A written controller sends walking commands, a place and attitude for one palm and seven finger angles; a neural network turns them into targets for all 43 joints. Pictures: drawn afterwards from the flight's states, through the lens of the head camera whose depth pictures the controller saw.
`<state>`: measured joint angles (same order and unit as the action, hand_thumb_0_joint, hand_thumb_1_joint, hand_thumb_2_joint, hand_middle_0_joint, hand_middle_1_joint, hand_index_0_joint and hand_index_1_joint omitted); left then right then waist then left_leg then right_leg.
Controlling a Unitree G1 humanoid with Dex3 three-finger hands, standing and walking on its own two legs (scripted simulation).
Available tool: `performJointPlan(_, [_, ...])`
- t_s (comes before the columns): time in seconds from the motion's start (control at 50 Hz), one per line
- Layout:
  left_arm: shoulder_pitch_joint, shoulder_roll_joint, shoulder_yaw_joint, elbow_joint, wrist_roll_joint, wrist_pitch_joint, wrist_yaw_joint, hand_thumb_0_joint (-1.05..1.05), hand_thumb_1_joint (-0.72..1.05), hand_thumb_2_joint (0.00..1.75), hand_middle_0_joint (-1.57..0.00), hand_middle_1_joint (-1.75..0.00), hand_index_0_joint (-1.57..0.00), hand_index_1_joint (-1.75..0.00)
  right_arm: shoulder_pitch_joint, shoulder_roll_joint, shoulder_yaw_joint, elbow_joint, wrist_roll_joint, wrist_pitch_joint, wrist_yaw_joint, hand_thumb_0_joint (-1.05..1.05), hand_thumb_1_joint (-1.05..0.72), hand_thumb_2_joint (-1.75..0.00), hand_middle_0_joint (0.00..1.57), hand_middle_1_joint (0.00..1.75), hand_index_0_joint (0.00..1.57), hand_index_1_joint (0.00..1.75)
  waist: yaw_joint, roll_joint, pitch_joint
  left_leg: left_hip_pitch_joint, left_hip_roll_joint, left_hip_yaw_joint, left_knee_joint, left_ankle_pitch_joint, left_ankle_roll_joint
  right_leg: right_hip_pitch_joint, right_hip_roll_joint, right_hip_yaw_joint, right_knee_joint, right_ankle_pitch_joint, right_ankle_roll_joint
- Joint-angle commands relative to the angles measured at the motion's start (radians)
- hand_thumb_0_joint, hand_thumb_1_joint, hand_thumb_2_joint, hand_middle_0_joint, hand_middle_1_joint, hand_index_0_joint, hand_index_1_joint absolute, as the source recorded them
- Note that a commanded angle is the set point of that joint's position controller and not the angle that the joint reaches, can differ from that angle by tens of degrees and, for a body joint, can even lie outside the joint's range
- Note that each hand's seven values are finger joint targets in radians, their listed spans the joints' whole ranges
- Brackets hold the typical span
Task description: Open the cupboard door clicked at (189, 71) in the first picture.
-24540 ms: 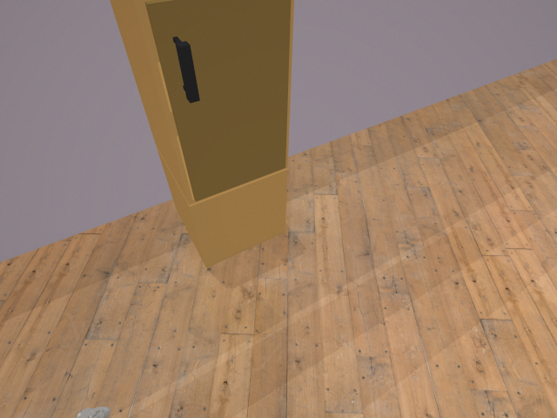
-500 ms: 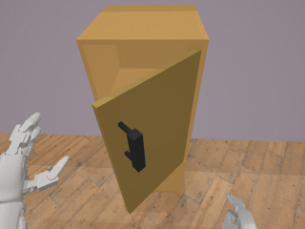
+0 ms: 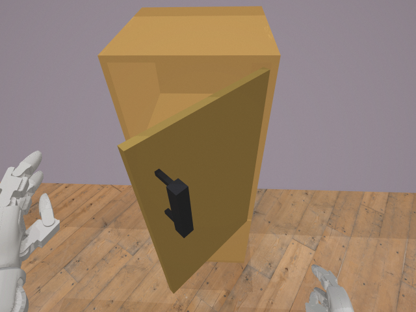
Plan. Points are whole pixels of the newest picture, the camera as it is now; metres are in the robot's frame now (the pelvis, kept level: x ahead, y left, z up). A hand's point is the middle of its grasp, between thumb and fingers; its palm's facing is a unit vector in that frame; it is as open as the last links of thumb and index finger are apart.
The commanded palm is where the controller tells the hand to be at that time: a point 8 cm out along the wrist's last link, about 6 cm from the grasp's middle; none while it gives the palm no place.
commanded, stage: draw the hand back to the body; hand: left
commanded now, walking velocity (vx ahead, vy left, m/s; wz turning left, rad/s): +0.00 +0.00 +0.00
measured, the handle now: (173, 203) +0.28 +0.10 +0.10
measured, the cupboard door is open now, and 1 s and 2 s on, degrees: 48 48 48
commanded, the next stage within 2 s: step back with the hand held close in 0.02 s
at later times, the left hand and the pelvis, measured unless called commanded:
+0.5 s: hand (40, 236) +0.17 +0.27 +0.15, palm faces +0.33 -0.80 -0.50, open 7.4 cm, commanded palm +0.11 +0.32 +0.17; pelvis -0.04 +0.02 +0.00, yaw -1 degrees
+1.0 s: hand out of the picture +0.10 +0.31 +0.17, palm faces +0.46 -0.76 -0.45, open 7.4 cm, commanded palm +0.04 +0.34 +0.17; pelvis -0.10 +0.04 -0.01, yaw +0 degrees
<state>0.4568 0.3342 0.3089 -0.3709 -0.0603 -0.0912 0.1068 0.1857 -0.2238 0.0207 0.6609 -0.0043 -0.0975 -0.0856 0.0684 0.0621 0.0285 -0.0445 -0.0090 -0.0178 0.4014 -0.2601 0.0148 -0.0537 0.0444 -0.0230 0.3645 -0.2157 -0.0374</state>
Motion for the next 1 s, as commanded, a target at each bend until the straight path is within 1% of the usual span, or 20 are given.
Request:
performJointPlan(0.0, [-0.106, 0.188, 0.126, -0.212, 0.001, -0.067, 0.018, 0.0, 0.9, 0.9, -0.2, -0.3, -0.2, -0.3, -0.143, -0.099, -0.032, -0.168, -0.003, -0.057, -0.002, 0.0, -0.9, -0.9, 0.2, 0.3, 0.2, 0.3, 0.005, -0.008, -0.057, -0.029, 0.023, 0.0, -0.055, 0.239, 0.016, 0.0, -0.053, 0.03, -0.069, 0.147, 0.014])
performJointPlan(0.1, [-0.102, 0.182, 0.121, -0.201, 0.0, -0.068, 0.016, 0.0, 0.9, 0.9, -0.2, -0.3, -0.2, -0.3, -0.146, -0.099, -0.034, -0.167, -0.002, -0.056, -0.001, 0.0, -0.9, -0.9, 0.2, 0.3, 0.2, 0.3, 0.004, -0.02, -0.051, -0.029, 0.024, 0.0, -0.056, 0.23, 0.019, -0.005, -0.053, 0.034, -0.076, 0.139, 0.015])
performJointPlan(0.12, [-0.179, 0.222, 0.147, -0.249, -0.001, -0.074, 0.021, 0.0, 0.9, 0.9, -0.2, -0.3, -0.2, -0.3, -0.151, -0.101, -0.034, -0.167, 0.0, -0.058, -0.003, 0.0, -0.9, -0.9, 0.2, 0.3, 0.2, 0.3, 0.003, -0.005, -0.085, -0.018, 0.021, 0.001, -0.052, 0.227, 0.02, 0.003, -0.055, 0.041, -0.077, 0.139, 0.015])
performJointPlan(0.14, [-0.326, 0.371, 0.289, -0.294, 0.011, -0.123, 0.033, 0.0, 0.9, 0.9, -0.2, -0.3, -0.2, -0.3, -0.122, -0.102, -0.013, -0.218, 0.022, -0.043, 0.001, 0.0, -0.9, -0.9, 0.2, 0.3, 0.2, 0.3, -0.041, 0.068, 0.045, -0.103, 0.029, -0.036, -0.042, 0.139, 0.029, -0.113, -0.096, 0.125, -0.119, 0.143, 0.012])
performJointPlan(0.16, [-0.174, 0.271, 0.221, -0.195, 0.005, -0.129, 0.022, 0.0, 0.9, 0.9, -0.2, -0.3, -0.2, -0.3, -0.119, -0.102, -0.028, -0.189, 0.011, -0.034, -0.001, 0.0, -0.9, -0.9, 0.2, 0.3, 0.2, 0.3, -0.045, -0.024, 0.02, -0.106, 0.034, -0.056, -0.014, 0.146, 0.032, -0.13, -0.114, 0.123, -0.122, 0.147, 0.011])
performJointPlan(0.2, [-0.017, 0.185, 0.149, -0.163, 0.009, -0.118, 0.006, 0.0, 0.9, 0.9, -0.2, -0.3, -0.2, -0.3, -0.117, -0.114, -0.043, -0.203, 0.006, -0.011, 0.009, 0.0, -0.9, -0.9, 0.2, 0.3, 0.2, 0.3, -0.05, -0.068, -0.035, -0.07, 0.037, -0.042, 0.022, 0.195, 0.034, -0.155, -0.127, 0.122, -0.112, 0.184, 0.015])
performJointPlan(0.3, [0.053, 0.222, 0.181, -0.261, 0.012, -0.125, 0.02, 0.0, 0.9, 0.9, -0.2, -0.3, -0.2, -0.3, -0.11, -0.126, -0.062, -0.228, 0.008, 0.016, 0.002, 0.0, -0.9, -0.9, 0.2, 0.3, 0.2, 0.3, -0.052, -0.03, -0.173, -0.091, 0.069, -0.045, 0.019, 0.362, 0.024, -0.092, -0.125, 0.087, -0.001, 0.327, 0.024])
performJointPlan(0.42, [0.085, 0.26, 0.228, -0.306, 0.013, -0.131, 0.037, 0.0, 0.9, 0.9, -0.2, -0.3, -0.2, -0.3, -0.108, -0.122, -0.075, -0.252, 0.015, 0.035, -0.008, 0.0, -0.9, -0.9, 0.2, 0.3, 0.2, 0.3, -0.052, -0.038, -0.196, -0.165, 0.087, -0.065, 0.025, 0.377, 0.022, -0.084, -0.12, 0.094, 0.069, 0.355, 0.026])
performJointPlan(0.54, [0.089, 0.255, 0.232, -0.32, 0.027, -0.141, 0.049, 0.0, 0.9, 0.9, -0.2, -0.3, -0.2, -0.3, -0.106, -0.131, -0.079, -0.266, 0.015, 0.028, -0.011, 0.0, -0.9, -0.9, 0.2, 0.3, 0.2, 0.3, -0.051, 0.016, -0.131, -0.341, 0.111, -0.11, -0.03, 0.114, 0.05, -0.09, -0.101, 0.107, 0.114, 0.153, 0.029])
performJointPlan(0.62, [0.06, 0.246, 0.228, -0.32, 0.043, -0.157, 0.058, 0.0, 0.9, 0.9, -0.2, -0.3, -0.2, -0.3, -0.08, -0.139, -0.081, -0.272, 0.015, 0.016, -0.009, 0.0, -0.9, -0.9, 0.2, 0.3, 0.2, 0.3, -0.066, -0.042, -0.072, -0.469, 0.1, -0.126, -0.015, -0.203, 0.066, -0.132, -0.121, 0.151, 0.093, -0.033, 0.018])
performJointPlan(0.72, [0.038, 0.258, 0.236, -0.361, 0.045, -0.187, 0.079, 0.0, 0.9, 0.9, -0.2, -0.3, -0.2, -0.3, -0.048, -0.136, -0.081, -0.252, 0.013, -0.005, -0.011, 0.0, -0.9, -0.9, 0.2, 0.3, 0.2, 0.3, -0.08, -0.086, -0.08, -0.318, 0.058, -0.109, 0.173, -0.233, 0.041, -0.384, -0.191, 0.194, 0.003, -0.241, -0.026])
performJointPlan(0.78, [0.048, 0.266, 0.255, -0.398, 0.044, -0.202, 0.089, 0.0, 0.9, 0.9, -0.2, -0.3, -0.2, -0.3, -0.055, -0.14, -0.073, -0.251, 0.007, -0.019, -0.017, 0.0, -0.9, -0.9, 0.2, 0.3, 0.2, 0.3, -0.078, 0.026, -0.088, -0.362, 0.112, -0.179, 0.055, -0.279, 0.052, -0.354, -0.138, 0.132, 0.118, -0.209, -0.002])
performJointPlan(0.8, [0.045, 0.263, 0.266, -0.4, 0.05, -0.205, 0.09, 0.0, 0.9, 0.9, -0.2, -0.3, -0.2, -0.3, -0.064, -0.146, -0.071, -0.257, 0.005, -0.026, -0.021, 0.0, -0.9, -0.9, 0.2, 0.3, 0.2, 0.3, -0.073, 0.097, -0.078, -0.49, 0.177, -0.257, -0.087, -0.393, 0.075, -0.238, -0.075, 0.09, 0.245, -0.182, 0.028])
performJointPlan(0.82, [0.024, 0.257, 0.275, -0.411, 0.066, -0.208, 0.087, 0.0, 0.9, 0.9, -0.2, -0.3, -0.2, -0.3, -0.074, -0.154, -0.074, -0.265, -0.001, -0.035, -0.022, 0.0, -0.9, -0.9, 0.2, 0.3, 0.2, 0.3, -0.065, 0.225, -0.083, -0.686, 0.27, -0.367, -0.275, -0.567, 0.114, -0.048, 0.006, 0.041, 0.474, -0.122, 0.057])
performJointPlan(0.84, [-0.018, 0.283, 0.287, -0.423, 0.075, -0.211, 0.084, 0.0, 0.9, 0.9, -0.2, -0.3, -0.2, -0.3, -0.07, -0.135, -0.077, -0.265, -0.007, -0.041, -0.024, 0.0, -0.9, -0.9, 0.2, 0.3, 0.2, 0.3, -0.061, 0.238, -0.082, -0.698, 0.31, -0.432, -0.323, -0.513, 0.137, -0.048, 0.017, 0.051, 0.629, -0.113, 0.063])
performJointPlan(0.86, [-0.025, 0.285, 0.287, -0.423, 0.074, -0.209, 0.084, 0.0, 0.9, 0.9, -0.2, -0.3, -0.2, -0.3, -0.05, -0.112, -0.08, -0.247, -0.018, -0.051, -0.018, 0.0, -0.9, -0.9, 0.2, 0.3, 0.2, 0.3, -0.067, 0.123, -0.089, -0.579, 0.305, -0.419, -0.278, -0.347, 0.143, -0.142, 0.009, 0.077, 0.67, -0.171, 0.053])
performJointPlan(0.88, [-0.009, 0.27, 0.277, -0.396, 0.07, -0.208, 0.083, 0.0, 0.9, 0.9, -0.2, -0.3, -0.2, -0.3, -0.051, -0.108, -0.083, -0.233, -0.018, -0.061, -0.011, 0.0, -0.9, -0.9, 0.2, 0.3, 0.2, 0.3, -0.065, 0.065, -0.102, -0.486, 0.295, -0.373, -0.22, -0.224, 0.151, -0.198, -0.001, 0.083, 0.65, -0.214, 0.049])
performJointPlan(0.92, [0.056, 0.226, 0.236, -0.358, 0.052, -0.198, 0.079, 0.0, 0.9, 0.9, -0.2, -0.3, -0.2, -0.3, -0.043, -0.102, -0.079, -0.208, -0.017, -0.073, 0.004, 0.0, -0.9, -0.9, 0.2, 0.3, 0.2, 0.3, -0.064, 0.066, -0.11, -0.334, 0.259, -0.306, -0.206, -0.107, 0.125, -0.262, -0.007, 0.044, 0.519, -0.268, 0.042])
performJointPlan(0.94, [0.059, 0.199, 0.208, -0.353, 0.048, -0.195, 0.076, 0.0, 0.9, 0.9, -0.2, -0.3, -0.2, -0.3, -0.054, -0.104, -0.074, -0.209, -0.019, -0.077, 0.006, 0.0, -0.9, -0.9, 0.2, 0.3, 0.2, 0.3, -0.065, 0.134, -0.094, -0.302, 0.251, -0.28, -0.205, -0.053, 0.115, -0.265, -0.01, 0.035, 0.459, -0.27, 0.04])
performJointPlan(0.98, [0.067, 0.208, 0.189, -0.361, 0.034, -0.182, 0.071, 0.0, 0.9, 0.9, -0.2, -0.3, -0.2, -0.3, -0.052, -0.104, -0.065, -0.187, -0.021, -0.077, 0.015, 0.0, -0.9, -0.9, 0.2, 0.3, 0.2, 0.3, -0.065, 0.132, -0.134, -0.197, 0.229, -0.247, -0.203, 0.092, 0.079, -0.238, 0.002, 0.006, 0.282, -0.282, 0.031])
